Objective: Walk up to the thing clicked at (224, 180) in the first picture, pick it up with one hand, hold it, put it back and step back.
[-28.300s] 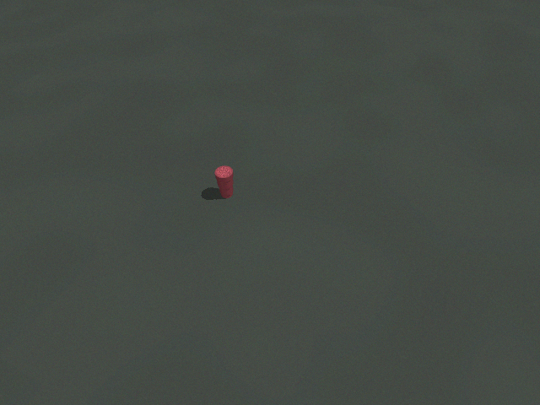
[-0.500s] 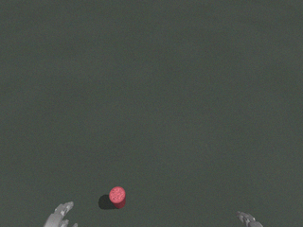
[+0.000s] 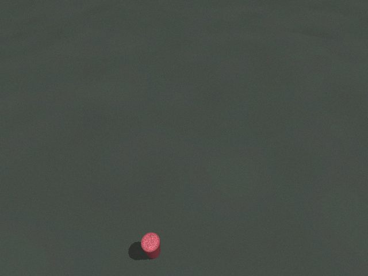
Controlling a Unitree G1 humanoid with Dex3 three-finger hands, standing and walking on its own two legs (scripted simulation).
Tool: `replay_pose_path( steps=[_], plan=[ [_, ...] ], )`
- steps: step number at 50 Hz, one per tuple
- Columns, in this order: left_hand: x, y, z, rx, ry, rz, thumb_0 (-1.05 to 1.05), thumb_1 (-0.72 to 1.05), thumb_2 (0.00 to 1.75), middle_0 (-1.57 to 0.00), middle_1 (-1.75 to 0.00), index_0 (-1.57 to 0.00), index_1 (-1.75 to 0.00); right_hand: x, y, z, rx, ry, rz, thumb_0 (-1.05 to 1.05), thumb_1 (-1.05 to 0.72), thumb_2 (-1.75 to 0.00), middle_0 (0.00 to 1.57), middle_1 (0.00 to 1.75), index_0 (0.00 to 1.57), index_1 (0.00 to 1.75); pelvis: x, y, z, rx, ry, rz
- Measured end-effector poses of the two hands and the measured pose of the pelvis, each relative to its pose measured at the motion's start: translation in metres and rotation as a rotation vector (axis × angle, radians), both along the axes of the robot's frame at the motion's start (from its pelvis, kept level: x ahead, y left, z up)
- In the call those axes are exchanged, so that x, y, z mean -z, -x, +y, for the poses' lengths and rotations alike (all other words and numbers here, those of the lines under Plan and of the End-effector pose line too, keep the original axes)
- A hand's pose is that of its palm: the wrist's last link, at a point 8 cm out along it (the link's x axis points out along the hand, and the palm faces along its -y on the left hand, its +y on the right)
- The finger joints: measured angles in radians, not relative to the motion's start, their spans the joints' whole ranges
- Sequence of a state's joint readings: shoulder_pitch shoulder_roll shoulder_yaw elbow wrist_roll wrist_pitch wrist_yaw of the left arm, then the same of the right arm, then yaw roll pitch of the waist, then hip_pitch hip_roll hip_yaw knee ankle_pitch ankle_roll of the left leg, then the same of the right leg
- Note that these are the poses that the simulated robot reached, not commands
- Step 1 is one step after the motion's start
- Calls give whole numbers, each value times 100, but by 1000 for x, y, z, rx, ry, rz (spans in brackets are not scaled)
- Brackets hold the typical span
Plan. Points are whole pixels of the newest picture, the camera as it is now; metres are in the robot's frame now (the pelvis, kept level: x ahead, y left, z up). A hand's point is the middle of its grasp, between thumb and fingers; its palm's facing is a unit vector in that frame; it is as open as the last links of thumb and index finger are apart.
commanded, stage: stand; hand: left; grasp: from the side
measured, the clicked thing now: (152, 247) +0.40 +0.18 -0.70
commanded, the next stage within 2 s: step back in 1.50 s
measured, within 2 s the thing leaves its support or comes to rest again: neither
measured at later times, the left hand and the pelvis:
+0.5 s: hand out of the picture +0.07 +0.24 -0.15, palm faces -0.02 -0.94 -0.34, open 7.4 cm; pelvis +0.00 +0.00 +0.00, yaw +0 degrees
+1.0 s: hand out of the picture +0.08 +0.24 -0.15, palm faces -0.03 -0.94 -0.34, open 7.4 cm; pelvis +0.02 +0.00 +0.01, yaw -1 degrees
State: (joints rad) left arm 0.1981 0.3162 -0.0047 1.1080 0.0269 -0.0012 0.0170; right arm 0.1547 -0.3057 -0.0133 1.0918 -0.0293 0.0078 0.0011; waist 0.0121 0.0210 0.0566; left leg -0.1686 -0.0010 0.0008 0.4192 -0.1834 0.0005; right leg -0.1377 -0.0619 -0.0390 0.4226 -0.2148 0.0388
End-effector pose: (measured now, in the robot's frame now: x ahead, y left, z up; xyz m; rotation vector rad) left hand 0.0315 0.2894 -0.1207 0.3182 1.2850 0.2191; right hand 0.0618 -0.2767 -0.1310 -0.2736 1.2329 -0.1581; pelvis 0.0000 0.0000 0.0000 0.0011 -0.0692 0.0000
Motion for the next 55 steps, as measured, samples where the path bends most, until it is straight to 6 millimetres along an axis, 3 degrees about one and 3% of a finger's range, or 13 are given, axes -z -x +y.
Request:
replay_pose_path(
  steps=[23, 55],
  plan=[
    [-3, -29, -4, 15, 12, -29, 0, 90, 90, -21, -30, -20, -30, -8, 6, -19, 28, 35, 33, 1, -91, -90, 20, 30, 20, 30, -4, -3, -5, 5, 2, 3],
    [-4, -46, -4, 13, 11, 0, 0, 90, 90, -21, -30, -20, -30, -9, -17, -20, 25, 31, 35, 1, -91, -90, 20, 30, 20, 30, -6, -22, -6, 13, -2, 28]
  ],
)
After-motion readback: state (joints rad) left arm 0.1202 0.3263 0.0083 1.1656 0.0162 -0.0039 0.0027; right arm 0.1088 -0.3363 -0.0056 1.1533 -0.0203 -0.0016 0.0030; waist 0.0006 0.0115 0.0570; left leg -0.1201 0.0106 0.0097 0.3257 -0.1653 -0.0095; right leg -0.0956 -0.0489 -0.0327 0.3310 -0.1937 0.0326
